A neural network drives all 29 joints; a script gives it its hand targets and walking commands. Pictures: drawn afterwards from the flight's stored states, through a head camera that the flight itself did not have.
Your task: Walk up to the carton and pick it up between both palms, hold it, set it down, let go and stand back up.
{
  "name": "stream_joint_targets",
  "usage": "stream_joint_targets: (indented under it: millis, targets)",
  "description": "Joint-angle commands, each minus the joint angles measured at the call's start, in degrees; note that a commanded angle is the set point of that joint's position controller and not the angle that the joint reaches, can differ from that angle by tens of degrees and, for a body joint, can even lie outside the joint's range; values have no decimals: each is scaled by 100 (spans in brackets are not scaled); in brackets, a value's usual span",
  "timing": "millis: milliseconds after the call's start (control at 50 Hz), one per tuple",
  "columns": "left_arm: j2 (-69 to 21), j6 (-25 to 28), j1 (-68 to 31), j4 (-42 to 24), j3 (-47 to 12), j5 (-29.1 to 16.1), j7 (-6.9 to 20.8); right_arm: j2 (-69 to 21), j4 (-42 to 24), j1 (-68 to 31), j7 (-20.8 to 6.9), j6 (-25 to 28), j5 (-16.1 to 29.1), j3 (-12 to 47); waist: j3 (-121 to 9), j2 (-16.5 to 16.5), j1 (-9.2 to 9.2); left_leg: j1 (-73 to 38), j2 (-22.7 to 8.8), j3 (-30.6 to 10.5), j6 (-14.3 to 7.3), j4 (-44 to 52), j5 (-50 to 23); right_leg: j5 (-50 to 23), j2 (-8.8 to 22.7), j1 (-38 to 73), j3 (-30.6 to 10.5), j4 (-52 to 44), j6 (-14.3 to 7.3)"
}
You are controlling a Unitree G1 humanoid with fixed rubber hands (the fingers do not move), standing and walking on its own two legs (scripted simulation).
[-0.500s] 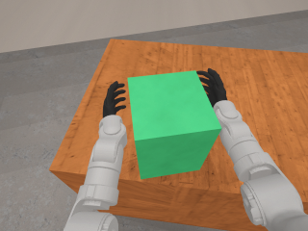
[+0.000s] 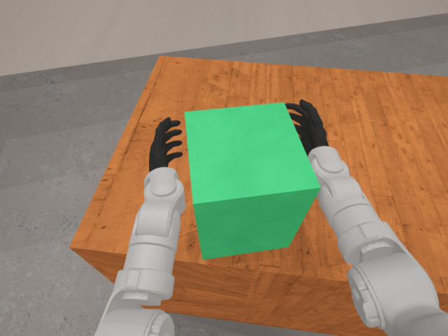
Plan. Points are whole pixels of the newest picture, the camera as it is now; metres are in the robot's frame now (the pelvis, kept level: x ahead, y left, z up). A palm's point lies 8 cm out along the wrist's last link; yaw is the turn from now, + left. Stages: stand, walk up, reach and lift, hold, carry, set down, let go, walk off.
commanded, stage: reach and lift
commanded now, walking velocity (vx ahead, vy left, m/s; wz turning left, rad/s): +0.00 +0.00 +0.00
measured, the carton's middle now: (241, 185) +0.38 +0.00 +0.03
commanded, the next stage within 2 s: none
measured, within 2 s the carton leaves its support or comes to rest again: leaves its support in 0.66 s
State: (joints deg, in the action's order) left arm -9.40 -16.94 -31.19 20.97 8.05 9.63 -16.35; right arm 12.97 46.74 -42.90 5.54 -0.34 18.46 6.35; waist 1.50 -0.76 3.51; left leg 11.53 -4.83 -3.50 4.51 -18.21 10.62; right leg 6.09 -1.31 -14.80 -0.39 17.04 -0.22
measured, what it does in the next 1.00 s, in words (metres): stands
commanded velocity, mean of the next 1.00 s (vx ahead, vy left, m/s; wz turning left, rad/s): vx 0.00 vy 0.00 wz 0.00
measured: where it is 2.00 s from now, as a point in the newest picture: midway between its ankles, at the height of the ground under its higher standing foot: outside the picture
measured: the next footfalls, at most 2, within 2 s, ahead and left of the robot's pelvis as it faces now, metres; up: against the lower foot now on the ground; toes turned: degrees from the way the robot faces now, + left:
none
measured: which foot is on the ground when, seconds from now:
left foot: down 0.00-1.00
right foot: down 0.00-1.00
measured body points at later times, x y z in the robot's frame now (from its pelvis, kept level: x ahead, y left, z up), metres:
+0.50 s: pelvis +0.00 +0.00 +0.00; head +0.04 +0.00 +0.45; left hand +0.38 +0.14 +0.09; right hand +0.44 -0.12 +0.10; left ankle -0.02 +0.17 -0.75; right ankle +0.03 -0.12 -0.75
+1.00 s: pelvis -0.01 +0.00 +0.00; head -0.02 +0.00 +0.45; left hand +0.36 +0.16 +0.13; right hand +0.41 -0.11 +0.13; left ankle -0.02 +0.17 -0.75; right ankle +0.03 -0.12 -0.75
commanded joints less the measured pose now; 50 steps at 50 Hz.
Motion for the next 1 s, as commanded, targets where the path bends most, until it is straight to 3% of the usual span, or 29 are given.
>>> stream_joint_targets:
  millis: [0, 80, 100, 120, 140, 160, 180, 200, 260, 300, 340, 360, 400, 460, 480, 500, 520, 540, 560, 600, 700, 720, 740, 820, 840, 860, 900, 960, 980]
  targets:
    - [-807, 284, -1869, -585, -138, 219, 314, -717, -483, -2215, 67, 187, -697, -146, -2414, 257, 19, -959, 452, 616, -258, -126, -1877, -785, -372, 1111, 128, -162, 90]
    - [-846, 301, -1858, -620, -220, 264, 368, -742, -452, -2126, 67, 217, -769, -173, -2550, 197, -32, -1044, 432, 603, -267, -111, -1790, -738, -354, 1124, 153, -183, 86]
    - [-882, 352, -1922, -662, -187, 231, 372, -861, -504, -2153, 65, 215, -787, -176, -2519, 297, 39, -996, 427, 636, -250, -120, -1876, -759, -373, 1100, 174, -155, 87]
    - [-980, 340, -1824, -639, -263, 241, 389, -924, -476, -2201, 28, 230, -780, -120, -2518, 232, -9, -1068, 437, 591, -259, -124, -1916, -742, -371, 1140, 186, -181, 68]
    - [-927, 344, -1798, -611, -167, 302, 398, -990, -480, -2151, 19, 228, -757, -84, -2454, 286, 90, -1050, 443, 608, -283, -120, -1893, -762, -362, 1188, 186, -175, 85]
    - [-925, 366, -1779, -750, -230, 245, 420, -1019, -644, -2149, 26, 275, -773, -99, -2649, 316, -19, -1096, 468, 607, -271, -137, -2013, -963, -376, 1288, 190, -146, 111]
    - [-1076, 370, -1694, -546, -248, 342, 451, -1092, -358, -2025, -18, 250, -806, -155, -2496, 156, 16, -1122, 449, 604, -250, -102, -1949, -814, -366, 1207, 195, -193, 88]
    - [-1026, 392, -1721, -704, -298, 321, 462, -1008, -513, -2046, -24, 294, -831, -192, -2679, 119, -62, -1224, 446, 579, -260, -135, -2000, -862, -342, 1237, 185, -166, 70]
    - [-1125, 376, -1617, -504, -260, 437, 574, -1149, -403, -1936, -46, 293, -988, -234, -2480, 219, -114, -1240, 434, 590, -268, -96, -1982, -895, -345, 1279, 202, -219, 82]
    - [-1682, 436, -1687, -723, -477, 422, 698, -1745, -620, -2014, -208, 324, -955, -14, -2678, 135, 2, -1366, 439, 581, -243, -149, -2309, -1146, -348, 1351, 228, -168, 71]
    - [-2434, 444, -1825, -616, -659, 541, 971, -2727, -712, -2083, -407, 318, -1168, 175, -2689, 319, -59, -1384, 479, 570, -277, -80, -2172, -1162, -337, 1477, 259, -206, 108]
    - [-2982, 431, -1928, -750, -966, 530, 1106, -3403, -866, -2105, -545, 304, -1177, 378, -2860, 233, -89, -1431, 491, 517, -235, -122, -2423, -1355, -350, 1572, 308, -190, 92]
    - [-3495, 374, -2220, -516, -1192, 645, 1308, -4053, -780, -2191, -730, 225, -1379, 517, -2747, 193, -223, -1352, 527, 487, -256, -74, -2227, -1210, -346, 1535, 361, -189, 85]
    - [-3554, 346, -2153, -619, -1597, 591, 1350, -4100, -914, -2144, -824, 302, -1428, 700, -2978, -14, -277, -1367, 517, 477, -130, -126, -2439, -1523, -332, 1589, 425, -143, 88]
    - [-3523, 291, -2054, -769, -1738, 560, 1318, -3935, -1003, -2104, -840, 286, -1444, 730, -3061, -107, -378, -1494, 506, 447, -100, -138, -2510, -1590, -326, 1614, 475, -117, 81]
    - [-3432, 274, -2071, -665, -1677, 563, 1334, -3950, -943, -2101, -813, 230, -1493, 758, -2831, 92, -358, -1384, 507, 470, -149, -88, -2332, -1570, -327, 1636, 471, -124, 126]
    - [-3533, 283, -2240, -965, -1932, 419, 1324, -4086, -1308, -2310, -823, 285, -1375, 949, -3116, 56, -338, -1370, 530, 490, -135, -112, -2472, -1753, -325, 1778, 498, -52, 133]
    - [-3547, 243, -2139, -959, -2031, 373, 1306, -3987, -1328, -2303, -799, 249, -1336, 954, -3069, 33, -401, -1361, 524, 444, -123, -165, -2523, -1872, -336, 1796, 493, -52, 115]
    - [-3502, 183, -2184, -894, -2016, 392, 1341, -4027, -1285, -2298, -774, 186, -1306, 977, -2801, 65, -339, -1342, 555, 479, -122, -89, -2422, -1748, -349, 1811, 505, -67, 163]
    - [-3500, 111, -2357, -1207, -2277, 223, 1365, -4065, -1588, -2495, -700, 205, -1218, 1091, -3015, 153, -455, -1209, 580, 438, -130, -130, -2366, -2025, -313, 2051, 546, -10, 168]
    - [-3351, -222, -2476, -1002, -2282, 250, 1467, -4090, -1849, -2940, -613, 42, -1220, 961, -2528, 295, -541, -1065, 651, 450, -237, -8, -1729, -1504, -280, 2057, 548, -130, 249]
    - [-3335, -264, -2583, -1033, -2370, 181, 1467, -4086, -1760, -3008, -604, -13, -1196, 879, -2451, 357, -611, -1036, 633, 391, -239, 12, -1580, -1282, -300, 1934, 583, -164, 258]
    - [-3142, -341, -2662, -712, -2079, 342, 1523, -4061, -1656, -3060, -590, -96, -1330, 760, -2126, 380, -533, -984, 665, 455, -318, 125, -1125, -852, -232, 1913, 562, -214, 297]
    - [-3116, -468, -3284, -640, -1920, 278, 1609, -4273, -1500, -3476, -621, -169, -1478, 467, -2174, 472, -524, -735, 660, 475, -471, 323, -270, -58, -111, 1748, 542, -260, 369]
    - [-3071, -498, -3409, -524, -1924, 223, 1624, -4348, -1268, -3345, -591, -267, -1516, 349, -1947, 493, -607, -640, 679, 495, -476, 385, -62, 144, -85, 1688, 529, -316, 377]
    - [-3170, -459, -3552, -829, -1982, 159, 1603, -4322, -1393, -3525, -650, -207, -1509, 361, -2226, 489, -536, -760, 648, 484, -451, 340, -237, 71, -131, 1707, 596, -225, 387]
    - [-3152, -460, -3743, -600, -1905, 161, 1598, -4335, -1126, -3558, -687, -272, -1542, 189, -2090, 415, -599, -620, 660, 468, -455, 381, 59, 424, -110, 1558, 543, -278, 366]
    - [-3015, -531, -3652, -722, -1834, 157, 1648, -4439, -1277, -3505, -630, -298, -1529, 259, -2203, 479, -565, -699, 672, 504, -480, 370, -129, 26, -71, 1776, 565, -228, 388]
    - [-2951, -601, -3501, -525, -1739, 266, 1694, -4363, -1040, -3289, -582, -376, -1598, 163, -1965, 473, -670, -645, 691, 502, -466, 409, -114, -54, -50, 1891, 537, -271, 392]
